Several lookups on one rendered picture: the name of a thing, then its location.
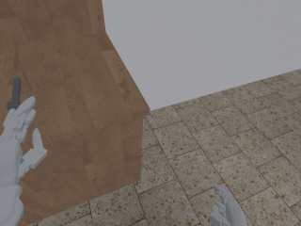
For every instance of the counter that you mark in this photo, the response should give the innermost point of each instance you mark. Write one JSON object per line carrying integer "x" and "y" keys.
{"x": 89, "y": 110}

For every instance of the tap lever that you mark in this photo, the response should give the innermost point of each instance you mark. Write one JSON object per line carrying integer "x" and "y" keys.
{"x": 16, "y": 94}

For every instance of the right robot hand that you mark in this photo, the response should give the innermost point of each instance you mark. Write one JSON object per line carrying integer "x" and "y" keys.
{"x": 231, "y": 213}

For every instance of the left robot forearm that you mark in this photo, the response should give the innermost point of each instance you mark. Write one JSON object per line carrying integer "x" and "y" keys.
{"x": 11, "y": 207}

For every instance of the left robot hand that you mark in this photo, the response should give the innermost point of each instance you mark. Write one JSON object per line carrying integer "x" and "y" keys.
{"x": 11, "y": 154}

